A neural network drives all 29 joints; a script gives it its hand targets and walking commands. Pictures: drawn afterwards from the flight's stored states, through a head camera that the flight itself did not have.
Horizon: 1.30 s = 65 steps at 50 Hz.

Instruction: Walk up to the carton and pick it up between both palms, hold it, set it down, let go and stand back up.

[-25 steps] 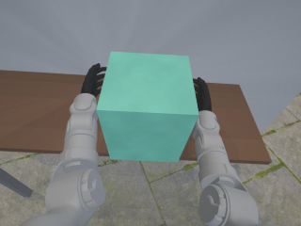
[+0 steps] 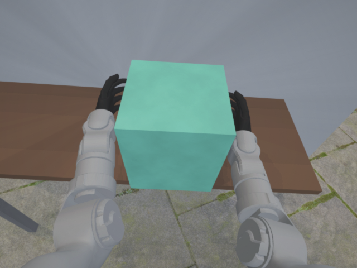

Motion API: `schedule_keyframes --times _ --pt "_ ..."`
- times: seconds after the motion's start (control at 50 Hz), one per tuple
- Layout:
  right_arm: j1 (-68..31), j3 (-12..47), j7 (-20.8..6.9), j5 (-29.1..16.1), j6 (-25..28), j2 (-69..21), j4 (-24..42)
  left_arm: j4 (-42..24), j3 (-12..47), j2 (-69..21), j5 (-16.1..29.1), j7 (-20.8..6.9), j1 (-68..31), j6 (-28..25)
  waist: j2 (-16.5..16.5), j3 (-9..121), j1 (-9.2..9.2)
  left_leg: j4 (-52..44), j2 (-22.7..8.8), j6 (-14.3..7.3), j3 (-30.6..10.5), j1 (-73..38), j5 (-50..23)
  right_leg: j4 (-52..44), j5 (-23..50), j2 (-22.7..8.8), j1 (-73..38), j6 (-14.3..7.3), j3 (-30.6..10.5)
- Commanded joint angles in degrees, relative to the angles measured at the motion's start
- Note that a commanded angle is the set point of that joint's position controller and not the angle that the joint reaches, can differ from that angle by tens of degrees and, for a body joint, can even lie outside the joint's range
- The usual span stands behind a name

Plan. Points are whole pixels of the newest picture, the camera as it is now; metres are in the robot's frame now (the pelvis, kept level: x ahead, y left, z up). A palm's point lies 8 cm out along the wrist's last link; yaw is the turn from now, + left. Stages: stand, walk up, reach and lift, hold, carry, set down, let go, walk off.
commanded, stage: reach and lift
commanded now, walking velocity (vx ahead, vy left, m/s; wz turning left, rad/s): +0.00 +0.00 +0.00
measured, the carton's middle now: (174, 130) +0.42 +0.02 +0.06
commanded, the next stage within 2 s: none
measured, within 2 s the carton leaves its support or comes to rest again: leaves its support in 0.68 s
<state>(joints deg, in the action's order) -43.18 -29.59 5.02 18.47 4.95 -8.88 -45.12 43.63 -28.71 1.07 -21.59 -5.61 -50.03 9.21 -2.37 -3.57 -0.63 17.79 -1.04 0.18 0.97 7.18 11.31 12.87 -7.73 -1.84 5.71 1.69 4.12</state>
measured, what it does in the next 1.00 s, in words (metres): stands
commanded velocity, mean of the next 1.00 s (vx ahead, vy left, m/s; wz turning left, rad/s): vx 0.00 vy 0.00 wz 0.00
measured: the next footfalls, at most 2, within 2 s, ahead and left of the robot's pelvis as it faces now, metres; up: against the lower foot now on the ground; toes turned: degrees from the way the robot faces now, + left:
none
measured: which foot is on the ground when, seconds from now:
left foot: down 0.00-1.00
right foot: down 0.00-1.00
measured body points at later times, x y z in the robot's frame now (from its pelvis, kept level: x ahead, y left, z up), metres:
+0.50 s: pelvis +0.00 +0.00 +0.00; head +0.02 +0.02 +0.45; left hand +0.43 +0.17 +0.12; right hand +0.41 -0.14 +0.10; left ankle -0.02 +0.11 -0.75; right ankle -0.01 -0.14 -0.75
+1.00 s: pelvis -0.03 +0.00 +0.00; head -0.04 +0.02 +0.45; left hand +0.41 +0.16 +0.17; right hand +0.39 -0.15 +0.16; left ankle -0.02 +0.11 -0.75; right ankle -0.01 -0.14 -0.75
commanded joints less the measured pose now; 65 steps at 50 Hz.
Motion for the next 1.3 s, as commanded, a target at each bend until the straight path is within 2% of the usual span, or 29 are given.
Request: schedule_keyframes --times 0.0,0.14,0.22,0.26,0.4,0.52,0.58,0.64,0.72,0.76,0.84,0.9,1.0,1.04,1.06,1.08,1.18,1.28 --pt "-27.03 15.47 -5.83 0.97 2.24 -21.95 1.26 4.42 13.88 -27.8 0.33 -6.13 -18.32 0.83 5.01 23.2 -1.03 1.46 2.45 3.74 5.98 -6.76 -29.83 2.66 18.81 4.22 -10.63 1.11 4.67" --pt "-28.08 17.04 -5.34 -0.11 3.1 -22.19 1.51 3.3 16.33 -28.58 1.81 -5.67 -19.77 0.29 4.99 25.93 -1.77 1.54 2.33 4.01 5.52 -6.53 -30.67 3.12 20.96 4.19 -11.56 0.9 4.87" --pt "-28.57 18.75 -4.96 -1.86 3.34 -21.97 1.75 3.13 17.37 -28.96 2.41 -5.44 -19.13 0.63 5.19 26.69 -1.56 2.03 2.29 4.14 5.19 -7.09 -31.99 3.03 22.4 4.06 -11.99 0.7 4.44" --pt "-29.39 19.57 -4.67 -2.25 3.55 -22.27 2.34 2.06 18.83 -29.65 3.37 -5.3 -20.1 0.57 5.03 28.5 -2.29 2.1 2.33 4.38 4.94 -7.16 -32.34 3.42 24.32 4.17 -12.81 0.73 4.52" --pt "-32.29 21.98 -4.23 -4.44 3.59 -21.87 2.97 0.7 21.52 -30.63 5.01 -4.69 -22.13 1.1 4.98 30.76 -2.4 2.26 2.18 4.63 4.34 -8.16 -31.94 3.1 24.33 4.16 -13.25 0.51 4.3" --pt "-36.59 26.13 -3.85 -8.32 3.34 -22.56 6.2 -2.01 25.54 -32.63 7.73 -3.89 -24.75 1.49 5.38 34.79 -2.39 3.1 2.5 4.83 3.39 -8.46 -32.9 3.91 27.09 4.07 -14.51 0.42 3.82" --pt "-39.04 27.51 -3.73 -10.08 1.83 -22.69 6.57 -1.58 25.44 -32.61 8.05 -3.61 -25.92 2.56 4.48 33.12 -1.94 2.55 2.62 4.42 3.17 -7.18 -29.3 3.58 24.65 4.04 -14.84 0.44 3.41" --pt "-42.49 30.23 -3.66 -12.61 1.23 -23.88 9.07 -4.53 28.04 -34.12 10.35 -2.94 -29.27 2.67 4.81 37.63 -2.04 3.01 2.75 4.28 2.63 -7.96 -29.72 4.38 26.42 4.18 -15.56 0.42 3.09" --pt "-42.88 30.32 -3.37 -13.71 -2.04 -23.86 6.56 -3.06 26.44 -33.11 10.1 -3.04 -30.83 4.37 3.5 32.86 -1.88 1.12 3.07 3.14 2.61 -6.14 -22.2 3.19 20.55 3.92 -15.1 0.75 2.26" --pt "-44.8 30.29 -3.33 -14.57 -2.7 -24.47 7.17 -3.08 25.99 -33.52 10.52 -3.02 -32.22 4.78 2.99 33.51 -1.66 0.67 3.22 2.78 2.58 -6.3 -20.74 3.08 19.37 3.88 -15.16 0.89 2.16" --pt "-46.4 28.53 -3.34 -15.0 -4.38 -23.29 5.37 -0.48 24.49 -33.38 10.23 -3.14 -33.55 6.16 3.71 30.0 -1.91 -0.21 3.17 2.63 2.64 -6.5 -16.92 1.91 13.18 3.95 -12.52 0.45 2.34" --pt "-46.14 27.6 -3.21 -15.69 -6.04 -22.69 2.98 0.04 23.04 -32.18 9.89 -3.29 -33.95 7.51 2.76 27.46 -2.27 -0.89 3.3 2.19 2.7 -6.73 -14.19 1.15 9.98 3.98 -11.69 0.5 2.23" --pt "-47.34 27.76 -2.73 -17.49 -7.25 -21.61 3.75 -1.45 23.1 -32.46 9.6 -3.63 -34.35 9.78 3.66 26.65 -2.75 -0.76 3.37 2.59 2.59 -8.07 -15.66 0.99 10.13 4.13 -11.74 0.53 2.4" --pt "-46.91 27.48 -2.52 -18.07 -7.76 -21.0 2.44 -2.76 23.77 -32.84 9.8 -3.41 -35.12 10.3 4.43 25.92 -3.87 -0.28 3.33 3.01 2.4 -8.89 -15.94 1.02 9.75 4.27 -10.97 0.31 2.58" --pt "-49.4 27.25 -2.33 -17.42 -7.46 -22.29 6.71 -0.72 23.54 -31.37 10.22 -3.95 -34.61 9.67 2.22 28.67 -2.79 -0.96 4.16 1.83 3.32 -5.02 -12.49 0.23 8.66 3.59 -10.31 0.82 1.23" --pt "-48.53 26.24 -2.45 -16.81 -7.98 -22.71 4.27 -1.17 23.18 -31.08 10.17 -3.76 -35.3 9.01 3.18 27.45 -3.33 -1.46 4.03 1.99 3.06 -4.77 -11.61 1.07 8.82 3.68 -11.93 0.67 1.53" --pt "-49.53 28.42 -2.83 -19.22 -8.31 -22.03 3.98 -4.13 26.06 -33.48 11.59 -2.58 -36.69 9.47 5.2 29.32 -3.46 0.25 3.31 3.64 1.97 -9.92 -17.77 1.07 8.91 4.63 -9.19 -0.15 1.69" --pt "-50.71 31.47 -2.43 -22.55 -9.41 -22.09 4.72 -6.85 28.53 -35.58 13.03 -1.36 -37.39 10.75 5.82 29.83 -4.01 1.46 3.09 4.1 0.88 -11.81 -21.0 1.03 9.83 5.09 -8.46 -0.5 1.15"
